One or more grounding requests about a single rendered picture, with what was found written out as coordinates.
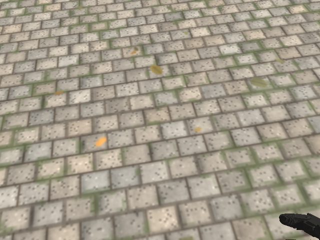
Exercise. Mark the right robot hand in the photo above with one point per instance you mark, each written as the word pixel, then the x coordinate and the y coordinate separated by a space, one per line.
pixel 308 223

